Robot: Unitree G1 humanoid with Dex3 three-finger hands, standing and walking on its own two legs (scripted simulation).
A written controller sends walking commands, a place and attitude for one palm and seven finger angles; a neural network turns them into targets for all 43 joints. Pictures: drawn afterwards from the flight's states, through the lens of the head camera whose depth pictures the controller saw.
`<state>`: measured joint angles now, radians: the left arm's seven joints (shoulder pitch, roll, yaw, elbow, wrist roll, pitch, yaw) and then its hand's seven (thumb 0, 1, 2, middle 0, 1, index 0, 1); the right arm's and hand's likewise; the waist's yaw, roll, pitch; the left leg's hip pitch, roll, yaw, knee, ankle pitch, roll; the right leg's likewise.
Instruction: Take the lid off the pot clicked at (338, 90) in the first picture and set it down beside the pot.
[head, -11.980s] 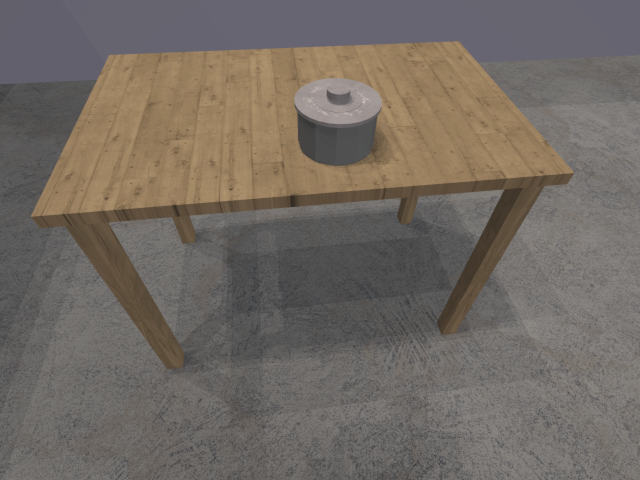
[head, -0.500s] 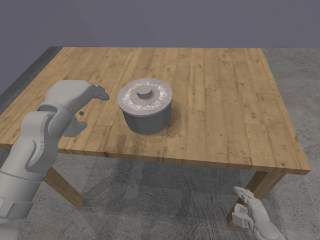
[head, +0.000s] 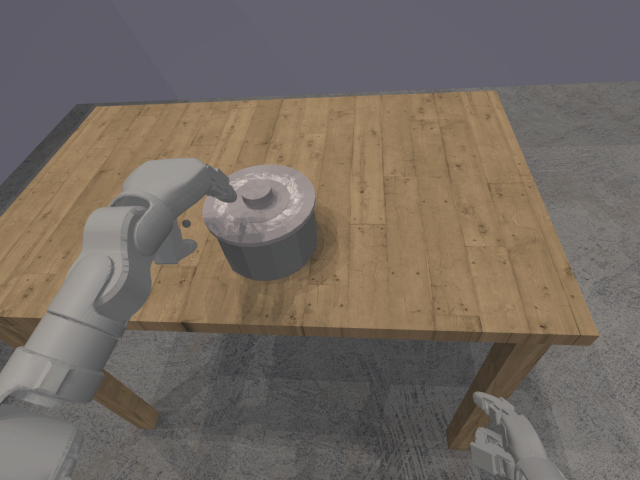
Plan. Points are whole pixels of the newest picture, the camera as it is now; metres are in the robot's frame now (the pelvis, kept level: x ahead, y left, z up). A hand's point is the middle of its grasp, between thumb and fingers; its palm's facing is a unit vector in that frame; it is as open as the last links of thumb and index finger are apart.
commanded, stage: move the open hand above the knob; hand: left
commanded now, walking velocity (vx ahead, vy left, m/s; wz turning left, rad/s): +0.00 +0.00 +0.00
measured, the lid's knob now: (256, 192) +0.48 +0.14 +0.09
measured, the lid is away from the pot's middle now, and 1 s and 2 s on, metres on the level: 0.00 0.00 0.00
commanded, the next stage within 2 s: lower the open fingers around the knob in 1.56 s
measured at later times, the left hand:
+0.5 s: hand (210, 186) +0.42 +0.17 +0.16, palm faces -0.18 -0.07 -0.98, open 10.1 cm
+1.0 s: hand (246, 163) +0.46 +0.13 +0.16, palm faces -0.22 -0.05 -0.97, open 10.1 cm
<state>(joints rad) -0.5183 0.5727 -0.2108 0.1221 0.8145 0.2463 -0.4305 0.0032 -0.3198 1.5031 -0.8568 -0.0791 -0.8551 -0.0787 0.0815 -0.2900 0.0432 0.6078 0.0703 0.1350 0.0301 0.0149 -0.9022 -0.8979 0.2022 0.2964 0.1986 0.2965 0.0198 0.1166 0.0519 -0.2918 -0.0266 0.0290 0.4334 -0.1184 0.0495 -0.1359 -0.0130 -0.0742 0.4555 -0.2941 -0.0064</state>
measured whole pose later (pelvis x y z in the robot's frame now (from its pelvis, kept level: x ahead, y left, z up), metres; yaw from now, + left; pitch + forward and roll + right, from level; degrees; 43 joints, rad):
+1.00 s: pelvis +0.01 +0.01 +0.00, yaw -1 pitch +2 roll +0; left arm -0.92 0.43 -0.31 0.58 0.86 0.29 -0.38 0.00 -0.32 1.50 -0.86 -0.08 -0.86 -0.08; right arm 0.16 -0.28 0.03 0.67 0.08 0.15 0.03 0.01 -0.90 -0.90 0.20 0.30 0.20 0.30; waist -0.04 0.09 0.00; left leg -0.35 -0.04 0.05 0.45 -0.14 0.06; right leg -0.20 -0.02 -0.06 0.47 -0.31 0.00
